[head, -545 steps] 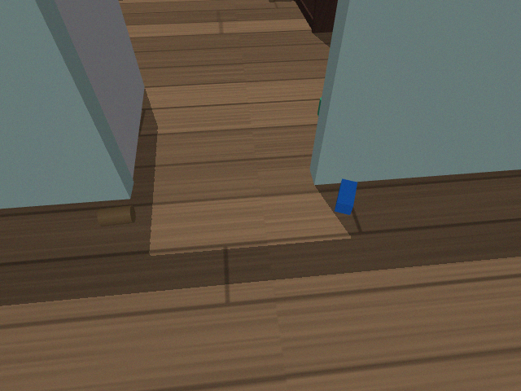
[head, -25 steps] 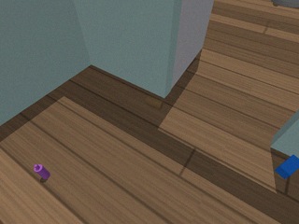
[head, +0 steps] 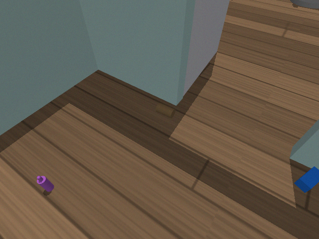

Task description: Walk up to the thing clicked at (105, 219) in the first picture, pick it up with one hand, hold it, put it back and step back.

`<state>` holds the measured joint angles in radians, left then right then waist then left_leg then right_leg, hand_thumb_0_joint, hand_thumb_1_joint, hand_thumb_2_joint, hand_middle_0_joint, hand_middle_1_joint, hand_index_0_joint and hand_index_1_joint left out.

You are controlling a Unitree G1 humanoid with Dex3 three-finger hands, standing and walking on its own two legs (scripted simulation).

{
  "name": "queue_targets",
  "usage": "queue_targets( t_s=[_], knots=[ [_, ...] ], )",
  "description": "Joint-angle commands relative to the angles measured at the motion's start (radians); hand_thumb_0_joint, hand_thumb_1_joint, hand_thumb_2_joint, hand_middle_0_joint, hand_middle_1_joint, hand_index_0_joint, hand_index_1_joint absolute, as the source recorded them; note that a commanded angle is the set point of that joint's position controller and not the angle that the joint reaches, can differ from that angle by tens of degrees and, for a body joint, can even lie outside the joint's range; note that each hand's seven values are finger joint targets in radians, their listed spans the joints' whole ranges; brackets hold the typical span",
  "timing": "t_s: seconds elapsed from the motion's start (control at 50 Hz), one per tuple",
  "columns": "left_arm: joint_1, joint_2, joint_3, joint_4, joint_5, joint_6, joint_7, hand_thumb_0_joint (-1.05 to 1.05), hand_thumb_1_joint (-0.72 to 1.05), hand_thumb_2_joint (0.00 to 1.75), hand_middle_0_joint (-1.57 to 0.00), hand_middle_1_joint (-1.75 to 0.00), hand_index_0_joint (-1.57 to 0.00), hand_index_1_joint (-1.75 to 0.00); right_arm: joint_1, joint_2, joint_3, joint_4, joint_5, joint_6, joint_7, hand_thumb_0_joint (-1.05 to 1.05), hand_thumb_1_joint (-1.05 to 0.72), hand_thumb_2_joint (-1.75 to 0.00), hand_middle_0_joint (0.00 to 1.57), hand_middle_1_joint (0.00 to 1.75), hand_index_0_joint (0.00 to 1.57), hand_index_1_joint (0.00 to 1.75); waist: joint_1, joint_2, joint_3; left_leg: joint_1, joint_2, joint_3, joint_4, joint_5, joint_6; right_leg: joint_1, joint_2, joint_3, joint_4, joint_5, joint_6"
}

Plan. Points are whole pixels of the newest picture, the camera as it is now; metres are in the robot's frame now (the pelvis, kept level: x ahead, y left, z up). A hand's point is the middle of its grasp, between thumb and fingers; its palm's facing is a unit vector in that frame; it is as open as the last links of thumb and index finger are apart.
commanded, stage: stand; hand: left
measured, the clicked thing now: (165, 110) +1.21 -0.04 -0.74
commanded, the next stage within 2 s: walk up in 0.40 s
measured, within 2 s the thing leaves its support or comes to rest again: neither
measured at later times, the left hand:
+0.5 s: hand out of the picture +0.07 +0.26 -0.16, palm faces -0.10 -0.93 -0.35, open 7.4 cm
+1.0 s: hand (83, 203) +0.25 +0.25 -0.15, palm faces -0.29 -0.84 -0.45, open 7.4 cm
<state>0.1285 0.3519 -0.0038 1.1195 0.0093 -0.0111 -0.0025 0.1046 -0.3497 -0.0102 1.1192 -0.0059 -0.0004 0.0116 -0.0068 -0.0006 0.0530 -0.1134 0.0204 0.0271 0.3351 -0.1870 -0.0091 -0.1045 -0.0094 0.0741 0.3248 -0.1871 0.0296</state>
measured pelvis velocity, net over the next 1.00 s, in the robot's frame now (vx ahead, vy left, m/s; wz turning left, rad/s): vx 0.16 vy -0.02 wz -0.34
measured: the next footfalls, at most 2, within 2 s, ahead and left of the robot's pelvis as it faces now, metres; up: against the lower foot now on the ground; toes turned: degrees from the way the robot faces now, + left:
right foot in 0.66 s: +0.11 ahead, -0.17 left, +0.00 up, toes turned -15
left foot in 1.08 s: +0.40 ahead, +0.10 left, +0.00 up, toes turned -17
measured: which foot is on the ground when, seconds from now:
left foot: down 0.00-0.66, up 0.68-1.00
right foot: down 0.00-0.46, up 0.48-0.64, down 0.66-1.00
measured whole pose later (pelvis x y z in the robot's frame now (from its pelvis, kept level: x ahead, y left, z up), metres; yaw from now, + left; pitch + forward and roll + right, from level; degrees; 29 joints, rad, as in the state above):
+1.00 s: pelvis +0.16 -0.02 -0.02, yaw -19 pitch -2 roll -2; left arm 0.42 0.39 0.06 0.89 0.01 -0.10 0.00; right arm 0.22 -0.45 -0.11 0.81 -0.05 0.04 0.12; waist 0.02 0.10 0.07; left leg -0.55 0.14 -0.07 0.83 -0.26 -0.01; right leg -0.14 0.03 0.07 0.55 -0.38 0.01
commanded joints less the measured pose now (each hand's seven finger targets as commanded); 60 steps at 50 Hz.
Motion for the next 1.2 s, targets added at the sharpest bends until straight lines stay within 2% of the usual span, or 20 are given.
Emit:
queue_targets(
  t_s=[0.0, 0.36, 0.38, 0.4, 0.44, 0.48, 0.6, 0.62, 0.64, 0.66, 0.68, 0.78, 0.9, 0.98, 1.02, 1.06, 1.08, 1.1, 1.14, 1.18],
  knots=[
    [-0.028, 0.218, 0.043, -0.061, 0.002, -0.018, 0.015, 0.0, 0.9, 0.9, -0.2, -0.3, -0.2, -0.3, -0.027, -0.215, -0.041, -0.057, -0.001, -0.028, -0.016, 0.0, -0.9, -0.9, 0.2, 0.3, 0.2, 0.3, 0.001, 0.005, -0.083, 0.047, 0.118, -0.089, -0.047, 0.173, 0.032, -0.008, -0.106, 0.057, -0.033, 0.209, -0.042],
    [-0.028, 0.217, 0.04, -0.065, 0.003, -0.021, 0.014, 0.0, 0.9, 0.9, -0.2, -0.3, -0.2, -0.3, -0.03, -0.217, -0.044, -0.057, -0.002, -0.025, -0.014, 0.0, -0.9, -0.9, 0.2, 0.3, 0.2, 0.3, 0.0, 0.002, -0.074, 0.04, 0.111, -0.091, -0.041, 0.104, 0.033, -0.031, -0.108, 0.057, -0.052, 0.156, -0.046],
    [0.061, 0.311, 0.104, -0.135, 0.006, -0.014, -0.011, 0.0, 0.9, 0.9, -0.2, -0.3, -0.2, -0.3, -0.035, -0.341, -0.131, -0.175, -0.031, -0.038, 0.009, 0.0, -0.9, -0.9, 0.2, 0.3, 0.2, 0.3, -0.019, 0.064, -0.098, 0.156, 0.078, -0.015, 0.089, -0.379, 0.064, -0.201, -0.056, 0.128, 0.018, -0.263, -0.093],
    [0.028, 0.304, 0.106, -0.138, 0.012, -0.012, -0.02, 0.0, 0.9, 0.9, -0.2, -0.3, -0.2, -0.3, 0.003, -0.324, -0.136, -0.166, -0.035, -0.038, 0.016, 0.0, -0.9, -0.9, 0.2, 0.3, 0.2, 0.3, -0.044, 0.053, -0.043, 0.198, 0.115, -0.07, 0.067, -0.522, 0.093, -0.4, -0.058, 0.13, 0.05, -0.411, -0.093],
    [-0.134, 0.236, 0.1, -0.224, 0.008, -0.018, -0.033, 0.0, 0.9, 0.9, -0.2, -0.3, -0.2, -0.3, 0.098, -0.336, -0.16, -0.172, -0.019, -0.034, 0.019, 0.0, -0.9, -0.9, 0.2, 0.3, 0.2, 0.3, -0.139, 0.237, 0.041, 0.186, 0.343, -0.285, -0.167, -0.568, 0.201, -0.593, 0.017, -0.038, 0.455, -0.295, -0.066],
    [-0.084, 0.253, 0.098, -0.235, 0.015, -0.034, -0.035, 0.0, 0.9, 0.9, -0.2, -0.3, -0.2, -0.3, 0.089, -0.337, -0.162, -0.217, -0.027, -0.045, 0.024, 0.0, -0.9, -0.9, 0.2, 0.3, 0.2, 0.3, -0.092, 0.094, 0.031, 0.104, 0.435, -0.333, -0.212, -0.481, 0.251, -0.559, -0.068, -0.018, 0.566, -0.29, -0.062],
    [0.265, 0.244, 0.14, -0.166, 0.009, -0.037, -0.058, 0.0, 0.9, 0.9, -0.2, -0.3, -0.2, -0.3, -0.118, -0.294, -0.153, -0.335, -0.05, -0.021, 0.051, 0.0, -0.9, -0.9, 0.2, 0.3, 0.2, 0.3, 0.081, 0.096, -0.02, -0.21, 0.215, 0.098, 0.109, -0.468, 0.139, -0.014, -0.028, -0.171, 0.264, -0.059, -0.031],
    [0.383, 0.28, 0.16, -0.137, 0.014, -0.047, -0.043, 0.0, 0.9, 0.9, -0.2, -0.3, -0.2, -0.3, -0.109, -0.248, -0.138, -0.346, -0.054, -0.01, 0.052, 0.0, -0.9, -0.9, 0.2, 0.3, 0.2, 0.3, 0.127, -0.062, -0.063, -0.341, 0.151, 0.145, 0.356, -0.504, 0.115, 0.173, 0.007, -0.143, 0.223, -0.088, -0.043],
    [0.481, 0.356, 0.185, -0.136, 0.019, -0.055, -0.02, 0.0, 0.9, 0.9, -0.2, -0.3, -0.2, -0.3, -0.106, -0.188, -0.114, -0.369, -0.055, -0.003, 0.06, 0.0, -0.9, -0.9, 0.2, 0.3, 0.2, 0.3, 0.19, -0.278, -0.033, -0.565, 0.041, 0.165, 0.683, -0.515, 0.07, 0.267, -0.075, 0.091, 0.082, -0.332, -0.1],
    [0.452, 0.423, 0.191, -0.192, 0.025, -0.067, 0.002, 0.0, 0.9, 0.9, -0.2, -0.3, -0.2, -0.3, -0.091, -0.158, -0.097, -0.402, -0.042, 0.001, 0.066, 0.0, -0.9, -0.9, 0.2, 0.3, 0.2, 0.3, 0.158, -0.335, 0.006, -0.699, -0.016, 0.006, 0.892, -0.472, 0.015, 0.161, -0.294, 0.599, -0.158, -0.652, -0.193],
    [0.346, 0.433, 0.178, -0.231, 0.009, -0.066, 0.007, 0.0, 0.9, 0.9, -0.2, -0.3, -0.2, -0.3, -0.103, -0.246, -0.12, -0.408, -0.039, -0.002, 0.067, 0.0, -0.9, -0.9, 0.2, 0.3, 0.2, 0.3, 0.094, -0.138, 0.063, -0.644, 0.046, -0.134, 0.895, -0.376, -0.006, -0.007, -0.395, 0.821, -0.259, -0.77, -0.283],
    [0.184, 0.34, 0.153, -0.29, -0.009, -0.097, 0.024, 0.0, 0.9, 0.9, -0.2, -0.3, -0.2, -0.3, 0.106, -0.287, -0.14, -0.325, -0.023, 0.003, 0.073, 0.0, -0.9, -0.9, 0.2, 0.3, 0.2, 0.3, -0.014, -0.082, 0.058, -0.49, 0.137, -0.16, 0.754, -0.13, -0.009, -0.102, -0.221, 0.338, -0.111, -0.333, -0.218],
    [0.249, 0.378, 0.166, -0.32, -0.001, -0.114, 0.025, 0.0, 0.9, 0.9, -0.2, -0.3, -0.2, -0.3, 0.021, -0.281, -0.156, -0.42, -0.048, 0.003, 0.098, 0.0, -0.9, -0.9, 0.2, 0.3, 0.2, 0.3, 0.027, -0.068, 0.074, -0.484, 0.133, -0.114, 0.528, -0.074, -0.013, -0.153, -0.194, 0.272, -0.034, -0.324, -0.238],
    [0.269, 0.398, 0.166, -0.325, 0.004, -0.12, 0.033, 0.0, 0.9, 0.9, -0.2, -0.3, -0.2, -0.3, 0.002, -0.265, -0.156, -0.448, -0.047, -0.015, 0.1, 0.0, -0.9, -0.9, 0.2, 0.3, 0.2, 0.3, 0.02, -0.102, 0.041, -0.401, 0.104, -0.046, 0.425, -0.078, 0.008, -0.139, -0.188, 0.218, 0.075, -0.033, -0.221],
    [0.22, 0.404, 0.158, -0.342, 0.007, -0.115, 0.04, 0.0, 0.9, 0.9, -0.2, -0.3, -0.2, -0.3, 0.071, -0.273, -0.166, -0.443, -0.042, -0.019, 0.099, 0.0, -0.9, -0.9, 0.2, 0.3, 0.2, 0.3, -0.035, -0.136, 0.015, -0.27, 0.083, -0.006, 0.373, -0.099, 0.031, -0.186, -0.198, 0.192, 0.158, 0.129, -0.203],
    [0.205, 0.319, 0.125, -0.352, 0.004, -0.107, 0.046, 0.0, 0.9, 0.9, -0.2, -0.3, -0.2, -0.3, 0.308, -0.33, -0.201, -0.376, -0.049, -0.034, 0.086, 0.0, -0.9, -0.9, 0.2, 0.3, 0.2, 0.3, -0.167, 0.066, -0.097, 0.09, 0.02, 0.003, 0.223, -0.124, 0.061, -0.324, -0.087, 0.053, 0.576, 0.236, -0.135],
    [0.273, 0.204, 0.09, -0.357, -0.014, -0.106, 0.047, 0.0, 0.9, 0.9, -0.2, -0.3, -0.2, -0.3, 0.397, -0.412, -0.225, -0.377, -0.064, -0.046, 0.07, 0.0, -0.9, -0.9, 0.2, 0.3, 0.2, 0.3, -0.189, 0.353, -0.14, 0.247, 0.249, -0.37, 0.067, -0.287, 0.118, -0.557, 0.056, -0.019, 0.891, -0.062, -0.078],
    [0.292, 0.246, 0.092, -0.349, -0.029, -0.106, 0.063, 0.0, 0.9, 0.9, -0.2, -0.3, -0.2, -0.3, 0.312, -0.46, -0.229, -0.397, -0.022, -0.047, 0.066, 0.0, -0.9, -0.9, 0.2, 0.3, 0.2, 0.3, -0.121, 0.409, -0.144, 0.185, 0.411, -0.681, -0.09, -0.298, 0.212, -0.648, 0.079, -0.021, 0.997, -0.355, -0.092],
    [0.235, 0.322, 0.1, -0.311, -0.031, -0.104, 0.052, 0.0, 0.9, 0.9, -0.2, -0.3, -0.2, -0.3, 0.208, -0.364, -0.199, -0.433, -0.008, -0.04, 0.062, 0.0, -0.9, -0.9, 0.2, 0.3, 0.2, 0.3, -0.062, 0.14, -0.031, -0.031, 0.353, -0.446, -0.053, -0.262, 0.212, -0.57, -0.013, 0.013, 1.009, -0.232, -0.096],
    [0.268, 0.31, 0.111, -0.271, -0.037, -0.102, 0.036, 0.0, 0.9, 0.9, -0.2, -0.3, -0.2, -0.3, 0.182, -0.312, -0.171, -0.435, -0.01, -0.048, 0.052, 0.0, -0.9, -0.9, 0.2, 0.3, 0.2, 0.3, -0.035, 0.163, -0.016, -0.055, 0.277, -0.251, 0.005, -0.062, 0.208, -0.525, -0.059, -0.02, 0.876, -0.184, -0.089]
  ],
)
